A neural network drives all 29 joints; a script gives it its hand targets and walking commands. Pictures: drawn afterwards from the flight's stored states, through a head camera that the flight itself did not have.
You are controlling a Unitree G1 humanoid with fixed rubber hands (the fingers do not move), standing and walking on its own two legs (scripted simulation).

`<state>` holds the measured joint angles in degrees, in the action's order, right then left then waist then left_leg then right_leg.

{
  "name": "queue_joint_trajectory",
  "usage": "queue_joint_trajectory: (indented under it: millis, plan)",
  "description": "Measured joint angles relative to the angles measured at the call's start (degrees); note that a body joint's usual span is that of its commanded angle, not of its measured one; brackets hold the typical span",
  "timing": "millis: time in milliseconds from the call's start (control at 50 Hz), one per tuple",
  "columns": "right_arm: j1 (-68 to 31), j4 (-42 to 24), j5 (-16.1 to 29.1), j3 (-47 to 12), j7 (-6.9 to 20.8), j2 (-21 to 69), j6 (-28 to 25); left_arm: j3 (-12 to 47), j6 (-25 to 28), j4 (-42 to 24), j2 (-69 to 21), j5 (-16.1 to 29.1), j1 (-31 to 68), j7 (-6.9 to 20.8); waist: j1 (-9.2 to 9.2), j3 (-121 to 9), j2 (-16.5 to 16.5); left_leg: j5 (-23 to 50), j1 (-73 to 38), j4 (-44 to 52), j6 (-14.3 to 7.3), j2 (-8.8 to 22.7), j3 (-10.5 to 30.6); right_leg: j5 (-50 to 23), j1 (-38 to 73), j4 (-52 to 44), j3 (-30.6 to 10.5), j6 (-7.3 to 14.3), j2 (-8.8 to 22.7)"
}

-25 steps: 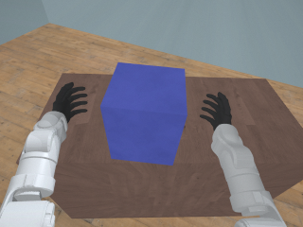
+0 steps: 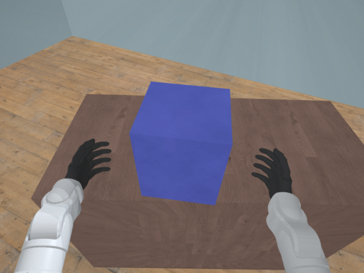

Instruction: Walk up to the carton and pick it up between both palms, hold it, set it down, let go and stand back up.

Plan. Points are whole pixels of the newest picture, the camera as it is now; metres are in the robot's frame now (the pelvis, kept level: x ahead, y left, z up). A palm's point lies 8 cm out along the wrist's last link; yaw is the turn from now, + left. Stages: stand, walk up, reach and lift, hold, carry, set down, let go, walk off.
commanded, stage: set down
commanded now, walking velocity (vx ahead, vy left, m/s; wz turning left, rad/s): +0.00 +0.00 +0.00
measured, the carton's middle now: (183, 144) +0.46 +0.01 +0.03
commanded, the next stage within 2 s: let go in 2.00 s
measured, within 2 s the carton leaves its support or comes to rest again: neither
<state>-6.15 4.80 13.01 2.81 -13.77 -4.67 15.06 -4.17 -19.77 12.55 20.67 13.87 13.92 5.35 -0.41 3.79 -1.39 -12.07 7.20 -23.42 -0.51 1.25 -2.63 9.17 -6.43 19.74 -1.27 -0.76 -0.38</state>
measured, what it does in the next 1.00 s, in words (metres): stands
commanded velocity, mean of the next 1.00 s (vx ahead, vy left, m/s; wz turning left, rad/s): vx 0.00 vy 0.00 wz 0.00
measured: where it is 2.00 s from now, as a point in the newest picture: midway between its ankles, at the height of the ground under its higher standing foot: outside the picture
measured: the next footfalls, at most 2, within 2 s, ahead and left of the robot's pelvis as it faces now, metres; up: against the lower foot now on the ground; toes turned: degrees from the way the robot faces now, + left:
none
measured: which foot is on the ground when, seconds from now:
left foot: down 0.00-1.00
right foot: down 0.00-1.00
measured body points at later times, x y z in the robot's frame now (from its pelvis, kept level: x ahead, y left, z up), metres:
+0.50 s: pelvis +0.01 +0.00 +0.00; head +0.01 +0.01 +0.45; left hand +0.25 +0.25 +0.03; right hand +0.25 -0.18 +0.02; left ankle +0.01 +0.11 -0.75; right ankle +0.02 -0.13 -0.75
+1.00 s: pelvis +0.03 -0.01 +0.00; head +0.02 +0.00 +0.45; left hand +0.21 +0.24 -0.02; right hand +0.22 -0.20 -0.03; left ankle +0.01 +0.11 -0.75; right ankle +0.02 -0.13 -0.75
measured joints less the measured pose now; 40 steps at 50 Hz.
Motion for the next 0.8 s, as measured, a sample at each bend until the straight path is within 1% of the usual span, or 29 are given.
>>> queue_joint_trajectory:
  millis: [80, 240, 320, 380, 460, 540, 640, 720, 800]
  plan:
    - [5.3, -3.1, -0.5, -0.7, 0.3, 0.2, -1.9, 0.8, 3.3, -2.6, 0.6, 1.1, -5.5, 0.2, -0.44, -0.1, 0.0, 0.1, 0.1, 0.3, 0.1, 0.1, 0.2, 0.0, 0.0, -0.4, 0.2, 0.1, -0.1]
    - [13.0, -7.1, -1.5, -1.6, 0.8, 1.6, -4.1, 2.6, 10.4, -3.9, 1.9, 3.8, -13.2, 0.6, -1.42, -0.8, 0.2, 0.1, 0.5, 0.6, 0.1, -0.1, 0.5, 0.4, -0.5, -0.1, 0.5, 0.2, 0.1]
    - [16.1, -7.7, -2.3, -2.3, 0.8, 2.4, -5.4, 3.4, 13.2, -3.6, 2.5, 4.6, -16.1, 1.1, -1.68, -0.9, 0.5, -0.2, 0.3, 0.4, 0.1, -0.2, 0.8, 0.7, -0.1, -0.1, 0.8, 0.2, 0.2]
    - [18.1, -7.7, -2.8, -2.5, 0.8, 3.0, -6.6, 4.0, 15.2, -3.6, 2.9, 4.7, -18.3, 1.0, -1.93, -1.0, 0.7, -0.5, 0.4, 0.0, 0.0, -0.3, 0.9, 1.1, -0.2, 0.3, 0.9, 0.1, 0.3]
    - [20.8, -6.7, -3.2, -2.8, 1.3, 3.3, -9.0, 5.2, 18.4, -3.5, 3.0, 5.0, -21.3, 0.8, -2.23, -1.1, 1.2, -1.1, 0.3, -0.6, 0.0, -0.3, 0.9, 1.5, 0.1, 0.5, 0.9, 0.1, 0.3]
    - [22.3, -4.4, -4.3, -2.7, 1.9, 3.1, -10.8, 6.2, 20.3, -2.6, 2.5, 4.6, -23.2, 0.5, -2.50, -0.9, 1.7, -1.7, 0.1, -1.0, 0.0, -0.3, 0.8, 1.8, 0.4, 0.7, 0.8, 0.2, 0.3]
    - [23.8, -2.6, -4.5, -2.8, 2.7, 2.5, -13.3, 7.1, 22.6, -1.5, 2.1, 4.4, -25.2, 0.5, -2.54, -0.7, 1.8, -2.1, -0.3, -1.1, 0.0, -0.2, 0.8, 2.3, 0.7, 0.9, 0.7, 0.1, 0.2]
    - [24.6, -0.4, -4.3, -3.2, 3.3, 2.1, -15.5, 7.3, 23.5, -0.6, 1.9, 3.5, -26.4, 0.4, -2.54, -0.7, 1.5, -2.3, -0.9, -1.0, 0.1, -0.1, 0.8, 2.5, 1.3, 0.8, 0.8, 0.2, 0.1]
    - [25.2, 2.7, -4.4, -3.3, 4.0, 1.6, -17.1, 7.1, 22.7, -0.4, 1.2, 1.5, -27.9, 0.1, -2.72, -0.2, 1.5, -2.5, -2.4, -0.5, 0.4, 0.1, 0.9, 2.6, 2.9, 0.1, 0.8, 0.4, -0.1]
